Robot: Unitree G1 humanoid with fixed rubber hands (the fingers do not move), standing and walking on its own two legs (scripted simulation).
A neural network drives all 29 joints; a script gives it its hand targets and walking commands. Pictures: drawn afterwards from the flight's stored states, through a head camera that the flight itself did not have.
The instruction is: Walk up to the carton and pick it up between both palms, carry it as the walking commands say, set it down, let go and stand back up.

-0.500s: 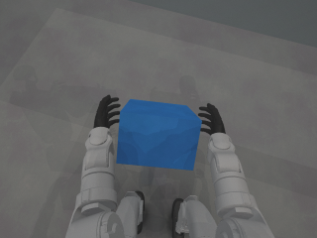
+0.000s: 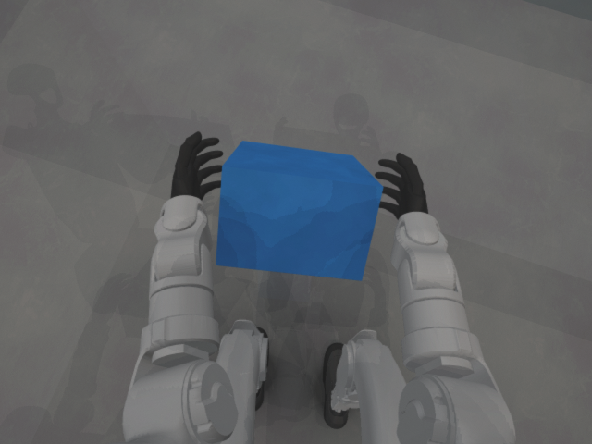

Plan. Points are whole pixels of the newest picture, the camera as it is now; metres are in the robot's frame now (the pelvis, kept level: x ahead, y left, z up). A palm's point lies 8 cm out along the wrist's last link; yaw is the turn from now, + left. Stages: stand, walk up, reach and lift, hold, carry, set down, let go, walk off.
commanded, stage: set down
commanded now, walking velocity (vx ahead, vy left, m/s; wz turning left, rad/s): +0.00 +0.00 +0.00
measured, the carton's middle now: (294, 202) +0.46 +0.03 -0.18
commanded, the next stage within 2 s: none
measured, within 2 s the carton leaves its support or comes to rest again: neither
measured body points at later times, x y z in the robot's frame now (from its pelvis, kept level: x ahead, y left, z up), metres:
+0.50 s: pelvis -0.02 +0.00 -0.07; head +0.26 +0.02 +0.29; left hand +0.47 +0.17 -0.16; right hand +0.46 -0.12 -0.16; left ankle +0.10 +0.11 -0.60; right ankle +0.07 -0.11 -0.60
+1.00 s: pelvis -0.02 +0.00 -0.13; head +0.29 +0.03 +0.20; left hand +0.49 +0.18 -0.25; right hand +0.49 -0.12 -0.23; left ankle +0.10 +0.11 -0.60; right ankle +0.07 -0.11 -0.60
